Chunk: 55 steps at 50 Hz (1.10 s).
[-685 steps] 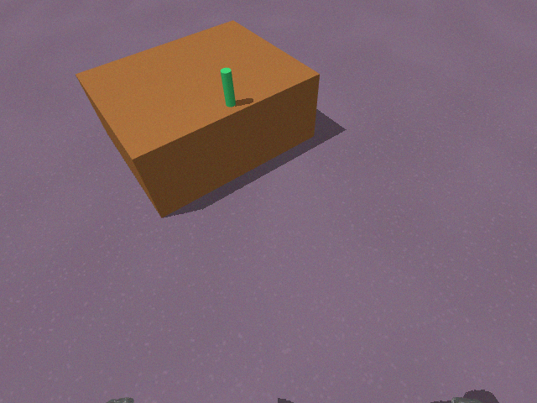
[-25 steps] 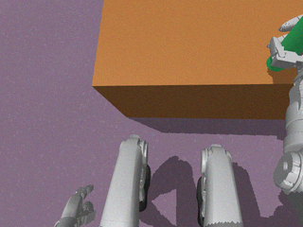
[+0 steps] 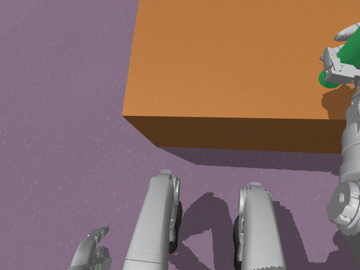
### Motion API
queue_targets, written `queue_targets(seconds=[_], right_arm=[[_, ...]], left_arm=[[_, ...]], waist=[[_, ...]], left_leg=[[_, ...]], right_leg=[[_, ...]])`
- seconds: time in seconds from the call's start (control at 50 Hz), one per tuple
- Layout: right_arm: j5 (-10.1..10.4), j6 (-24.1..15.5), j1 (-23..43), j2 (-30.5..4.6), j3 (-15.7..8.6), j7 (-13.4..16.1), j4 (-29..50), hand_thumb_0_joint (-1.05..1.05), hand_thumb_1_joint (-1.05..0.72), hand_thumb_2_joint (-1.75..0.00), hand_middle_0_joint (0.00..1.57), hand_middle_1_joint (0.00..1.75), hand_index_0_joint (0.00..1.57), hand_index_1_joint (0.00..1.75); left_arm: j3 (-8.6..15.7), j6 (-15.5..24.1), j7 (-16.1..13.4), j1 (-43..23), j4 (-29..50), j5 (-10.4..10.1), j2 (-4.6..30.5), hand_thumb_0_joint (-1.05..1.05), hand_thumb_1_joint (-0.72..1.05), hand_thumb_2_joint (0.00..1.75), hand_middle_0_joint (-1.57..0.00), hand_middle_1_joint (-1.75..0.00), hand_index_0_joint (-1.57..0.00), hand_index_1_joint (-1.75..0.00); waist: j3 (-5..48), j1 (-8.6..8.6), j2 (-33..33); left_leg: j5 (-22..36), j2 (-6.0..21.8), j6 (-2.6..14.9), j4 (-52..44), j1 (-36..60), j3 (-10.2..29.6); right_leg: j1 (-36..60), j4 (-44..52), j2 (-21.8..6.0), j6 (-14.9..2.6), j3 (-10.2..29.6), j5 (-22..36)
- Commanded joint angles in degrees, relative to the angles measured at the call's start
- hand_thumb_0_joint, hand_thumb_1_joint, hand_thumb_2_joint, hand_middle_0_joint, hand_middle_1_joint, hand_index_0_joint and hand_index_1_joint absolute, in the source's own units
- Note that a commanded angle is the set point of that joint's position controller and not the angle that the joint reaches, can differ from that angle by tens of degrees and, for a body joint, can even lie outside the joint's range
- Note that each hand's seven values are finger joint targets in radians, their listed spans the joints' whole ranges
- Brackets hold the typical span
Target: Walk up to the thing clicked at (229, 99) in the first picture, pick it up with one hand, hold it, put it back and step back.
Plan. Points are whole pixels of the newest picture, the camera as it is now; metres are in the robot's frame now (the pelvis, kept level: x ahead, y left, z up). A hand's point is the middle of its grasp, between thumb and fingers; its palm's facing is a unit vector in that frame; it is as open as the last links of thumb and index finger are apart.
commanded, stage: settle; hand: right
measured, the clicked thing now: (352, 55) +0.51 -0.24 +0.03
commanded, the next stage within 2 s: lift in 0.24 s
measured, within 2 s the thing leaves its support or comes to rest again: neither
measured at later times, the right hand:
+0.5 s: hand (350, 49) +0.51 -0.22 +0.05, palm faces +0.20 +0.98 -0.01, open 5.8 cm
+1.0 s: hand out of the picture +0.45 -0.21 +0.14, palm faces +0.21 +0.98 -0.01, open 5.8 cm
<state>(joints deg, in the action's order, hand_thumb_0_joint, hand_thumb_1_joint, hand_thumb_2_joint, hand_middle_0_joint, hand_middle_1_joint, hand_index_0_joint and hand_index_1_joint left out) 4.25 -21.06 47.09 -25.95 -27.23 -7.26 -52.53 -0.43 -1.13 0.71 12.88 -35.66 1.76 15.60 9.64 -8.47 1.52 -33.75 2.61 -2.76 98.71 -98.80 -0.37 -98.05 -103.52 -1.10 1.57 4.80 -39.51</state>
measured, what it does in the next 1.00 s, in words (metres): rises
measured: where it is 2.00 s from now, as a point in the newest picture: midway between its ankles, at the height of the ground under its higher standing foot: (205, 244)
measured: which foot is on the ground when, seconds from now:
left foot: down 0.00-1.00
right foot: down 0.00-1.00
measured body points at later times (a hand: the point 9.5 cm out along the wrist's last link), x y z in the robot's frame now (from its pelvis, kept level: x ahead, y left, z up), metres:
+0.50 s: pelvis +0.01 +0.00 +0.03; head +0.19 -0.03 +0.44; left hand +0.09 +0.27 -0.09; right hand +0.49 -0.28 +0.05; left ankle +0.09 +0.15 -0.49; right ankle +0.05 -0.13 -0.49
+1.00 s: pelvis +0.02 +0.00 +0.11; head +0.15 -0.03 +0.54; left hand +0.13 +0.26 -0.01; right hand +0.44 -0.27 +0.15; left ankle +0.08 +0.15 -0.49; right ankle +0.05 -0.13 -0.49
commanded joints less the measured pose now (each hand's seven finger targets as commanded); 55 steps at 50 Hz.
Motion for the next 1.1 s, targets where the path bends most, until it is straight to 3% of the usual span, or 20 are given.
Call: queue_targets(seconds=[0.0, 0.1, 0.24, 0.3, 0.32, 0.34, 0.36, 0.46, 0.48, 0.5, 0.64, 0.66, 0.68, 0.72, 0.78, 0.8, 0.88, 1.0, 1.02, 1.08], right_arm=[[0.74, -5.19, 23.44, -14.82, -0.98, -0.29, 14.86, 0.0, -0.55, -1.35, 1.39, 1.46, 1.41, 1.46], [1.27, -5.16, 22.08, -14.87, -2.3, -0.28, 13.38, 0.0, -0.54, -1.36, 1.38, 1.46, 1.4, 1.46], [0.66, -5.36, 20.69, -12.89, -0.49, 0.16, 10.37, 0.0, -0.59, -1.38, 1.34, 1.45, 1.37, 1.45], [1.06, -6.54, 23.84, -15.44, -1.79, 0.22, 16.6, 0.0, -0.59, -1.4, 1.34, 1.46, 1.36, 1.46], [0.68, -6.07, 21.19, -14.65, -1.65, 0.13, 11.71, 0.0, -0.58, -1.39, 1.33, 1.46, 1.36, 1.46], [1.08, -6.72, 24.82, -15.13, -1.52, 0.01, 18.29, 0.0, -0.53, -1.36, 1.38, 1.46, 1.4, 1.46], [0.87, -6.16, 21.28, -14.17, -1.65, 0.24, 12.07, 0.0, -0.56, -1.35, 1.39, 1.45, 1.4, 1.45], [0.9, -6.21, 19.9, -12.8, -0.9, 0.67, 14.36, 0.0, -0.57, -1.36, 1.39, 1.45, 1.4, 1.45], [1.19, -6.68, 22.13, -13.99, -1.28, 0.76, 20.16, 0.0, -0.58, -1.36, 1.39, 1.46, 1.41, 1.46], [1.05, -5.75, 17.98, -11.35, -0.42, 0.88, 13.24, 0.0, -0.57, -1.36, 1.39, 1.46, 1.41, 1.46], [1.99, -5.56, 16.45, -10.46, 0.13, 2.19, 24.11, 0.0, -0.57, -1.37, 1.41, 1.48, 1.43, 1.48], [1.71, -4.72, 12.09, -9.21, 0.65, 2.51, 18.73, 0.0, -0.57, -1.37, 1.42, 1.48, 1.43, 1.48], [2.25, -5.05, 13.78, -8.53, 1.09, 2.77, 24.0, 0.0, -0.56, -1.37, 1.42, 1.48, 1.43, 1.48], [2.11, -4.48, 9.86, -6.73, 2.08, 3.13, 21.31, 0.0, -0.57, -1.37, 1.42, 1.49, 1.43, 1.49], [2.0, -4.97, 10.9, -8.28, 2.48, 3.52, 28.6, 0.0, -0.55, -1.37, 1.41, 1.48, 1.43, 1.48], [2.09, -4.27, 7.14, -4.4, 4.59, 3.37, 23.55, 0.0, -0.57, -1.37, 1.41, 1.48, 1.43, 1.48], [2.64, -4.22, 5.78, -4.06, 5.08, 4.46, 30.22, 0.0, -0.54, -1.38, 1.41, 1.49, 1.43, 1.49], [3.15, -2.79, -1.05, 1.45, 9.2, 5.31, 31.32, 0.0, -0.5, -1.36, 1.39, 1.48, 1.42, 1.47], [3.27, -2.84, -1.69, -0.14, 8.66, 5.7, 33.8, 0.0, -0.51, -1.37, 1.4, 1.48, 1.42, 1.48], [3.57, -2.37, -5.3, 2.47, 10.36, 5.77, 32.48, 0.0, -0.49, -1.36, 1.39, 1.47, 1.41, 1.47]], left_arm=[[4.2, 0.56, -0.91, 9.47, 2.72, 0.34, 11.03, 0.0, 0.9, 0.88, -0.2, -0.3, -0.2, -0.3], [4.07, 0.52, -0.81, 9.76, 2.63, 0.27, 10.37, 0.0, 0.9, 0.88, -0.2, -0.3, -0.2, -0.3], [4.17, 0.85, -0.57, 9.22, 2.63, 0.38, 10.38, 0.0, 0.91, 0.87, -0.2, -0.3, -0.21, -0.3], [4.21, 0.92, -0.61, 8.79, 3.26, 0.44, 10.27, 0.0, 0.91, 0.87, -0.2, -0.3, -0.2, -0.29], [3.94, 0.8, -0.53, 9.25, 2.79, 0.35, 10.07, 0.0, 0.92, 0.87, -0.2, -0.3, -0.21, -0.29], [4.48, 0.89, -0.68, 8.55, 3.54, 0.46, 10.62, 0.0, 0.92, 0.86, -0.21, -0.31, -0.23, -0.3], [4.23, 0.89, -0.61, 9.32, 2.94, 0.51, 10.46, 0.0, 0.92, 0.86, -0.21, -0.31, -0.22, -0.3], [4.17, 0.93, -0.55, 9.46, 3.03, 0.6, 9.81, 0.0, 0.92, 0.87, -0.21, -0.31, -0.22, -0.3], [4.51, 0.85, -0.7, 8.8, 3.67, 0.47, 10.1, 0.0, 0.92, 0.87, -0.21, -0.31, -0.22, -0.3], [4.24, 0.92, -0.62, 9.07, 3.16, 0.28, 9.93, 0.0, 0.92, 0.87, -0.21, -0.31, -0.22, -0.3], [5.18, 1.11, -1.02, 8.48, 3.98, -0.22, 10.0, 0.0, 0.92, 0.87, -0.2, -0.31, -0.22, -0.29], [4.84, 1.14, -1.0, 8.85, 3.39, -0.38, 9.53, 0.0, 0.92, 0.87, -0.2, -0.31, -0.22, -0.29], [4.86, 1.28, -1.08, 8.03, 3.78, -0.49, 9.22, 0.0, 0.92, 0.87, -0.2, -0.31, -0.22, -0.29], [4.9, 1.4, -1.15, 8.18, 3.44, -0.56, 8.99, 0.0, 0.92, 0.87, -0.2, -0.31, -0.22, -0.29], [5.28, 1.68, -1.47, 7.59, 4.15, -0.63, 9.24, 0.0, 0.91, 0.87, -0.2, -0.31, -0.21, -0.29], [4.98, 1.75, -1.41, 7.3, 3.77, -0.82, 8.78, 0.0, 0.91, 0.87, -0.2, -0.31, -0.21, -0.29], [5.23, 2.43, -1.74, 6.41, 4.31, -1.03, 8.72, 0.0, 0.91, 0.88, -0.2, -0.3, -0.21, -0.3], [5.31, 3.47, -2.11, 6.06, 4.1, -1.57, 8.11, 0.0, 0.89, 0.89, -0.2, -0.3, -0.2, -0.3], [5.06, 3.58, -2.15, 5.55, 4.13, -1.58, 7.87, 0.0, 0.89, 0.89, -0.2, -0.3, -0.2, -0.3], [4.72, 3.95, -2.22, 5.09, 3.62, -1.75, 7.25, 0.0, 0.89, 0.9, -0.2, -0.3, -0.2, -0.3]], waist=[[38.68, -0.32, 10.09], [37.04, -0.52, 6.57], [33.8, -0.45, 7.56], [37.1, 0.59, 9.23], [35.9, 0.13, 7.33], [38.49, 0.51, 10.59], [37.28, 0.31, 9.07], [37.68, 0.47, 7.45], [40.3, 1.08, 9.65], [37.2, 0.32, 7.06], [37.71, 1.69, 8.31], [35.81, 1.62, 5.73], [35.62, 1.94, 6.36], [32.6, 1.38, 4.56], [34.77, 3.01, 7.33], [31.13, 2.0, 4.88], [30.48, 3.5, 7.03], [24.73, 3.15, 3.49], [24.49, 4.56, 5.32], [20.31, 3.97, 3.83]], left_leg=[[15.26, -1.51, 4.73, -10.15, 23.02, -2.29], [16.84, -1.54, 4.3, -12.08, 27.8, -1.71], [12.73, -1.77, 4.5, -13.64, 24.87, -2.11], [14.45, -1.54, 4.51, -13.71, 27.59, -1.82], [13.93, -1.75, 4.51, -13.69, 26.42, -2.26], [14.63, -1.66, 4.68, -13.37, 26.16, -2.1], [15.14, -1.86, 4.68, -13.63, 25.92, -2.38], [17.55, -1.75, 4.43, -15.38, 31.21, -1.95], [16.69, -1.68, 4.45, -16.19, 32.59, -1.8], [16.16, -1.82, 4.4, -16.49, 31.08, -2.34], [18.15, -1.92, 4.37, -20.11, 36.22, -2.09], [18.21, -2.01, 4.2, -21.15, 37.94, -2.19], [17.35, -2.01, 4.22, -21.79, 37.81, -2.1], [16.76, -2.13, 4.18, -23.37, 38.58, -2.18], [18.07, -2.02, 4.32, -25.13, 41.37, -1.73], [17.14, -2.12, 4.22, -26.23, 40.83, -2.24], [17.81, -2.23, 4.39, -29.19, 44.04, -2.18], [17.41, -2.57, 4.06, -34.47, 48.24, -2.82], [18.07, -2.42, 4.15, -35.19, 49.93, -2.39], [17.94, -2.58, 3.95, -37.82, 51.06, -2.6]], right_leg=[[27.88, 14.91, 0.32, -1.95, -1.42, 20.03], [24.01, 14.99, 0.48, -2.57, -2.29, 19.46], [26.17, 17.98, 0.08, -2.29, -1.43, 15.79], [27.29, 18.1, 0.17, -2.27, -1.56, 17.34], [27.7, 18.39, 0.02, -2.21, -1.16, 17.53], [30.22, 18.41, 0.03, -1.91, -1.09, 18.76], [30.74, 18.62, -0.11, -1.9, -0.91, 19.83], [29.42, 18.89, 0.24, -2.26, -2.15, 20.92], [30.99, 20.13, 0.39, -2.13, -2.09, 20.04], [31.46, 20.61, 0.26, -2.16, -1.72, 20.01], [35.82, 24.06, 0.24, -2.01, -1.83, 21.65], [35.06, 24.85, 0.18, -2.22, -1.95, 21.11], [35.64, 25.49, 0.22, -2.14, -1.9, 20.29], [35.4, 26.86, 0.21, -2.35, -1.98, 19.16], [39.94, 29.05, 0.16, -2.1, -2.21, 20.83], [40.32, 30.1, 0.12, -2.17, -1.97, 19.89], [44.92, 34.05, 0.08, -1.75, -1.76, 20.77], [49.43, 40.06, -0.19, -1.61, -1.0, 19.85], [50.4, 40.92, -0.2, -1.42, -1.54, 20.49], [51.81, 43.45, -0.37, -1.49, -1.45, 20.36]])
